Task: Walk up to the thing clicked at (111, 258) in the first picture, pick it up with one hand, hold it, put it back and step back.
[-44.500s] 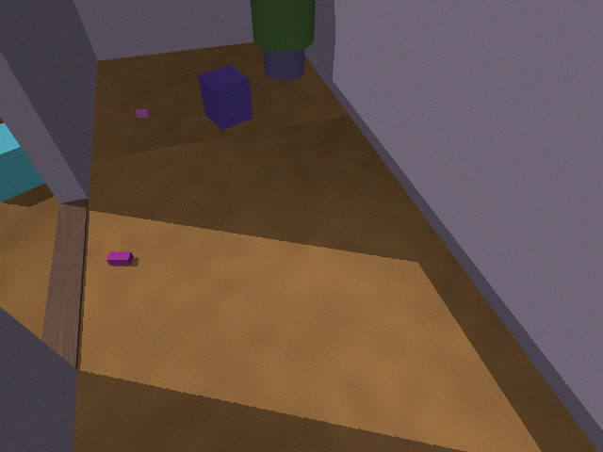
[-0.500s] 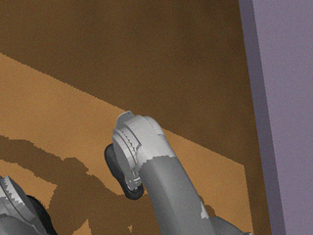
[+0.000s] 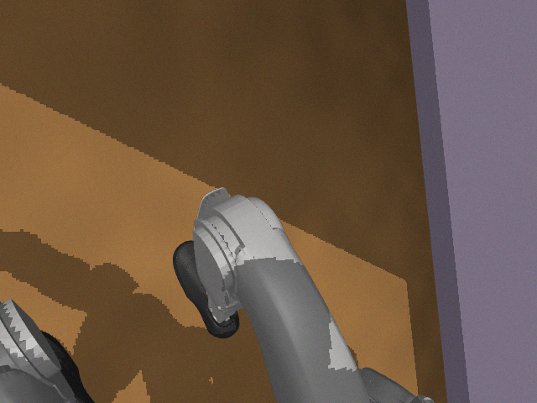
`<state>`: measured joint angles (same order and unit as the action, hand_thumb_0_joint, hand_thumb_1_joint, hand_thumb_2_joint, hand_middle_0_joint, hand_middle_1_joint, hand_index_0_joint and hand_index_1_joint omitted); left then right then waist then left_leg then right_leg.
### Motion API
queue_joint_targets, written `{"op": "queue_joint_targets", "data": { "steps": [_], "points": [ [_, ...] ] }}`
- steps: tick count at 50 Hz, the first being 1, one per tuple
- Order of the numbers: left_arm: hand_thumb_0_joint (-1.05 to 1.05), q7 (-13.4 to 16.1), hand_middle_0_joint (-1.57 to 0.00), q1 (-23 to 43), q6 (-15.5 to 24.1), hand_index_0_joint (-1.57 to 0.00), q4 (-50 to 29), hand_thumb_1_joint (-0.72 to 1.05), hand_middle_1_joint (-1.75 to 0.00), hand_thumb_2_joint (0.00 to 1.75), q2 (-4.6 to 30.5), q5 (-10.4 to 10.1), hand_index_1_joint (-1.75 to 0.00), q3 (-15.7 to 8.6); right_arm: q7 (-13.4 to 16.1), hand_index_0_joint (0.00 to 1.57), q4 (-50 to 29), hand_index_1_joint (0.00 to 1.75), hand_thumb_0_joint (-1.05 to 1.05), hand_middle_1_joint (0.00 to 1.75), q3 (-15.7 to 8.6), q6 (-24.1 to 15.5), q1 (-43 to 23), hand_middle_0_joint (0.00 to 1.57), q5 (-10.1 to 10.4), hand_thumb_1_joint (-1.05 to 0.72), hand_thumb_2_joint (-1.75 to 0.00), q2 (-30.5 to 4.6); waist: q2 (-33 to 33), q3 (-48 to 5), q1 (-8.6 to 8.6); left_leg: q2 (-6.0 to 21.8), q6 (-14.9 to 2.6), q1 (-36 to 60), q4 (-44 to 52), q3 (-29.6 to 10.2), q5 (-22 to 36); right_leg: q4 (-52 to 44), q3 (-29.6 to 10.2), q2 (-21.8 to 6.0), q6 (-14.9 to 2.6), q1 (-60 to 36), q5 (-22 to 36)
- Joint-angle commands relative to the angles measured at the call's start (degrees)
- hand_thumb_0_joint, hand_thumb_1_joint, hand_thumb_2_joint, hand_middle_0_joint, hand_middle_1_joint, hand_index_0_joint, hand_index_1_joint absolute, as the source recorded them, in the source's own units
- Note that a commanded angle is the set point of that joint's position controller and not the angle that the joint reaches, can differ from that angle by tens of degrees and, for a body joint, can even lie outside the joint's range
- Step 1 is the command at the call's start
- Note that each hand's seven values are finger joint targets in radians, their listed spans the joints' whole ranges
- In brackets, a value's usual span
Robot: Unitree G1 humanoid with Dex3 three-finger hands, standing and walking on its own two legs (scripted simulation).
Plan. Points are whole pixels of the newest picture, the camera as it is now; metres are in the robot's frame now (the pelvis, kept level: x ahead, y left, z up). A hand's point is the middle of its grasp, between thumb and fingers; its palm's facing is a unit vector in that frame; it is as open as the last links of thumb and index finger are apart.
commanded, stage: open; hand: left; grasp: from above
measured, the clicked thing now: out of the picture +0.43 +0.37 -0.31
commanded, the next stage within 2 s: withdraw in 0.38 s
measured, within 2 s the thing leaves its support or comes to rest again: neither
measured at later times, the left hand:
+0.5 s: hand out of the picture +0.43 +0.35 -0.27, palm faces -0.11 -0.41 -0.91, open 13.0 cm
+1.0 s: hand out of the picture +0.43 +0.37 -0.14, palm faces -0.23 -0.29 -0.93, open 12.4 cm
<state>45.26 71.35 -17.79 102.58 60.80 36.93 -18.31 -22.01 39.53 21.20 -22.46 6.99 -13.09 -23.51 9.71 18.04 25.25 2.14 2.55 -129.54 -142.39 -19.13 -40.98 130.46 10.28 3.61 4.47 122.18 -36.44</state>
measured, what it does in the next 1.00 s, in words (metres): stands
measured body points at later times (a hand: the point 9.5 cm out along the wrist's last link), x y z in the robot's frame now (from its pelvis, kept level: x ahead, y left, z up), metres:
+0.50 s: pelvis +0.00 +0.00 +0.00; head +0.31 +0.12 +0.30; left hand +0.44 +0.36 -0.22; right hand +0.01 -0.24 -0.04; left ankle +0.07 +0.14 -0.29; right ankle +0.13 -0.12 -0.29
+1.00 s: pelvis +0.01 +0.00 +0.02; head +0.23 +0.09 +0.40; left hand +0.44 +0.38 -0.08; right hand +0.09 -0.25 -0.08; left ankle +0.07 +0.14 -0.29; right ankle +0.13 -0.12 -0.29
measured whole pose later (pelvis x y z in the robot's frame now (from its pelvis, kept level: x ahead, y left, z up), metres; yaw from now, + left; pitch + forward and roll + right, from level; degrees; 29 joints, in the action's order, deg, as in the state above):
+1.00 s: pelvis +0.01 +0.00 +0.02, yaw +4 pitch +33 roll -11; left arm 24.0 54.0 -21.0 73.7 39.2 46.4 -4.9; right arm -18.5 43.6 7.3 -14.2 8.8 -6.3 -19.0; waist -1.7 -1.8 14.4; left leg 2.7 1.2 -130.4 -136.5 -12.1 -40.2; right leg 128.7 5.2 2.0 3.6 125.0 -37.7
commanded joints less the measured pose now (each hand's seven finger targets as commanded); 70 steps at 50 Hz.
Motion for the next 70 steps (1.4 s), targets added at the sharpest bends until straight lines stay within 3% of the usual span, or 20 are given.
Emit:
{"op": "queue_joint_targets", "data": {
  "steps": [1, 6, 13, 21, 24, 29, 33, 34, 37, 39, 41, 44, 45, 48, 51, 56, 58, 62, 65, 70],
  "points": [
    [0.0, 2.61, -0.34, 12.27, -0.07, -0.32, -5.87, -0.26, -0.77, 0.82, 11.14, 1.31, -0.79, 1.92, -0.26, 0.2, 1.91, 0.3, 0.0, 0.3, -4.34, 0.37, 13.29, 0.2, 0.32, -0.88, -0.9, -19.9, -33.41, -38.1, 5.59, 3.05, -1.44, 28.23, 14.13, 6.8, 14.2, -10.58, 7.79, 0.78, -4.18, -22.82, 17.63],
    [0.0, 2.48, -0.3, 11.47, 0.0, -0.28, -5.17, -0.3, -0.78, 0.83, 12.32, 1.74, -0.81, 1.06, -0.06, 0.2, 2.75, 0.3, 0.0, 0.3, -4.68, 0.34, 12.94, 0.2, 0.47, -0.88, -0.89, -19.88, -33.06, -36.8, 5.16, 2.93, -1.67, 26.96, 14.46, 7.31, 11.16, -11.53, 7.56, 0.97, -4.13, -22.38, 15.2],
    [0.0, 2.37, -0.26, 10.73, -0.03, -0.24, -5.07, -0.34, -0.81, 0.86, 10.92, 0.68, -0.83, 1.47, -0.14, 0.2, 2.0, 0.3, 0.0, 0.3, -4.93, 0.49, 13.42, 0.2, 0.5, -0.88, -0.89, -20.53, -32.22, -37.96, 5.69, 3.06, -1.71, 27.18, 14.15, 6.98, 12.59, -11.56, 7.59, 1.16, -4.02, -23.48, 16.75],
    [0.0, 2.09, -0.23, 11.17, -0.1, -0.2, -5.94, -0.37, -0.83, 0.89, 11.14, 1.43, -0.86, 2.24, -0.2, 0.2, 1.52, 0.3, 0.0, 0.3, -4.9, 0.46, 12.99, 0.2, 0.68, -0.87, -0.89, -20.27, -32.79, -36.72, 5.65, 2.99, -1.71, 27.23, 14.84, 6.49, 11.31, -11.39, 7.8, 0.81, -4.18, -21.74, 15.23],
    [0.0, 2.24, -0.21, 11.35, 0.16, -0.19, -5.48, -0.37, -0.85, 0.89, 11.6, 1.09, -0.87, 1.14, -0.15, 0.2, 2.57, 0.3, 0.0, 0.3, -4.82, 0.39, 12.92, 0.2, 0.73, -0.87, -0.89, -20.1, -32.42, -36.42, 5.23, 3.1, -1.57, 26.66, 14.88, 6.5, 11.27, -10.93, 7.79, 0.69, -4.05, -21.9, 15.39],
    [0.0, 1.01, -0.31, 11.76, -0.13, -0.33, -8.09, -0.2, -0.75, 0.75, 11.83, 1.34, -0.74, 1.99, 0.11, 0.2, 1.97, 0.3, 0.0, 0.3, -4.94, 0.5, 13.35, 0.2, 0.67, -0.88, -0.89, -19.93, -33.55, -39.35, 5.23, 2.91, -1.81, 27.23, 14.42, 7.92, 12.57, -12.17, 7.09, 1.16, -3.95, -24.08, 16.33],
    [0.0, -0.65, -0.3, 12.42, -0.96, -0.32, -15.19, -0.21, -0.75, 0.75, 12.09, 4.01, -0.73, 2.24, 0.33, 0.2, 1.97, 0.3, 0.0, 0.3, -7.55, 0.97, 13.85, 0.2, 1.39, -0.88, -0.89, -19.66, -40.47, -45.38, 2.0, 3.11, -0.82, 31.56, 16.09, 8.45, 15.86, -11.14, 6.76, 0.94, -4.94, -23.84, 18.0],
    [0.0, -1.71, -0.31, 13.53, -1.29, -0.32, -19.43, -0.21, -0.74, 0.74, 10.12, 4.47, -0.72, 3.51, 0.33, 0.2, 0.64, 0.3, 0.0, 0.3, -8.39, 1.1, 13.84, 0.2, 1.44, -0.89, -0.89, -19.19, -42.18, -47.32, 1.87, 3.02, -0.68, 32.92, 16.27, 8.87, 17.62, -10.83, 6.36, 0.94, -5.15, -23.69, 19.18],
    [0.0, -4.86, -0.32, 10.54, -3.09, -0.33, -28.71, -0.21, -0.72, 0.73, 3.62, 5.48, -0.71, 5.94, 0.77, 0.2, 0.37, 0.3, 0.0, 0.3, -11.48, 2.0, 13.94, 0.2, 2.98, -0.89, -0.89, -16.61, -45.4, -55.72, -2.57, 2.74, -0.6, 36.22, 18.38, 9.44, 18.91, -11.21, 5.16, 1.21, -6.01, -22.56, 18.75],
    [0.0, -7.39, -0.3, 3.04, -4.62, -0.31, -30.83, -0.24, -0.74, 0.76, -1.25, 5.97, -0.73, 7.52, 1.38, 0.2, 0.4, 0.3, 0.0, 0.3, -13.41, 3.26, 13.88, 0.2, 4.8, -0.9, -0.9, -14.97, -43.52, -57.8, -5.27, 2.12, -0.82, 34.03, 19.59, 10.16, 18.19, -11.84, 4.36, 1.52, -6.19, -22.01, 18.17],
    [0.0, -10.38, -0.28, -1.53, -5.48, -0.29, -33.19, -0.26, -0.76, 0.77, -2.85, 6.95, -0.75, 7.44, 1.76, 0.2, 1.95, 0.3, 0.0, 0.3, -15.1, 4.75, 14.45, 0.2, 6.03, -0.9, -0.9, -13.59, -40.78, -58.73, -8.21, 1.48, -1.26, 30.13, 18.99, 11.51, 18.89, -10.74, 3.78, 1.6, -6.26, -20.71, 18.82],
    [0.0, -14.99, -0.33, -2.85, -5.4, -0.34, -37.1, -0.22, -0.72, 0.75, -7.9, 8.68, -0.72, 11.04, 2.84, 0.2, 3.01, 0.3, 0.0, 0.3, -17.13, 6.78, 13.34, 0.2, 7.09, -0.9, -0.9, -11.2, -35.18, -57.42, -9.3, 0.75, -2.61, 24.44, 19.4, 13.28, 15.09, -12.46, 1.88, 1.98, -6.15, -18.85, 15.47],
    [0.0, -16.75, -0.34, -3.79, -5.34, -0.34, -36.34, -0.22, -0.71, 0.74, -10.42, 9.34, -0.71, 12.53, 3.14, 0.2, 3.74, 0.3, 0.0, 0.3, -17.68, 7.28, 13.19, 0.2, 7.57, -0.9, -0.9, -10.55, -32.97, -55.47, -8.8, 0.45, -2.8, 23.28, 20.04, 13.56, 13.94, -12.82, 1.43, 1.88, -6.16, -17.91, 14.27],
    [0.0, -22.13, -0.32, -2.82, -2.46, -0.32, -36.5, -0.25, -0.73, 0.76, -11.03, 12.05, -0.73, 14.77, 4.4, 0.2, 4.53, 0.3, 0.0, 0.3, -19.54, 8.58, 14.05, 0.2, 7.91, -0.9, -0.9, -9.98, -27.18, -53.59, -8.19, -0.05, -3.5, 22.33, 21.67, 13.76, 10.14, -15.13, 0.0, 1.87, -6.16, -16.95, 9.09],
    [0.0, -26.87, -0.27, 0.58, 2.33, -0.27, -34.3, -0.3, -0.79, 0.81, -14.59, 14.74, -0.79, 17.75, 5.78, 0.2, 4.44, 0.3, 0.0, 0.3, -20.5, 9.9, 14.55, 0.2, 7.65, -0.9, -0.9, -9.38, -23.02, -49.97, -6.32, -0.72, -3.52, 21.85, 22.28, 13.09, 6.01, -15.63, -0.34, 1.23, -6.42, -14.52, 3.41],
    [0.0, -31.36, -0.17, 2.69, 10.66, -0.17, -31.8, -0.41, -0.91, 0.91, -12.95, 19.43, -0.91, 19.6, 9.38, 0.2, 1.83, 0.3, 0.0, 0.3, -20.36, 12.24, 12.28, 0.2, 7.58, -0.89, -0.9, -8.0, -18.66, -47.47, -7.57, -1.69, -3.41, 21.38, 22.53, 14.41, 2.07, -16.89, -1.67, 0.39, -6.66, -13.77, -2.58],
    [0.0, -32.02, -0.13, 2.26, 14.21, -0.13, -30.0, -0.45, -0.95, 0.94, -13.06, 21.05, -0.94, 20.23, 10.72, 0.2, 0.91, 0.3, 0.0, 0.3, -19.98, 13.28, 11.76, 0.2, 7.51, -0.89, -0.9, -7.71, -18.1, -47.32, -7.95, -1.8, -3.37, 21.0, 21.74, 15.22, 3.18, -16.34, -1.77, 0.15, -6.75, -13.62, -1.54],
    [0.0, -31.89, -0.15, 1.5, 21.19, -0.15, -29.17, -0.43, -0.93, 0.93, -7.03, 25.14, -0.93, 17.61, 12.98, 0.2, 0.03, 0.3, 0.0, 0.3, -19.39, 15.38, 11.51, 0.2, 7.05, -0.89, -0.9, -7.71, -17.76, -50.48, -10.02, -2.14, -3.27, 19.11, 18.56, 16.93, 6.61, -15.14, -2.78, -0.52, -6.46, -16.22, 0.9],
    [0.0, -31.21, -0.11, 0.85, 25.81, -0.12, -30.08, -0.45, -0.96, 0.94, -6.49, 27.81, -0.95, 17.25, 14.27, 0.2, -0.67, 0.3, 0.0, 0.3, -18.96, 16.82, 11.94, 0.2, 6.66, -0.89, -0.89, -8.21, -19.74, -51.75, -9.63, -1.92, -3.08, 21.21, 17.78, 16.35, 8.04, -13.41, -1.6, -0.95, -6.32, -14.3, 3.01],
    [0.0, -27.16, -0.07, -0.88, 31.07, -0.09, -33.76, -0.48, -1.0, 0.95, 0.52, 31.4, -0.98, 12.12, 15.55, 0.2, -1.3, 0.3, 0.0, 0.3, -18.56, 19.06, 12.15, 0.2, 5.61, -0.89, -0.89, -8.56, -23.97, -56.08, -11.29, -1.57, -3.07, 23.7, 16.48, 16.32, 11.17, -10.98, -1.29, -1.22, -5.89, -15.98, 7.1]
  ]
}}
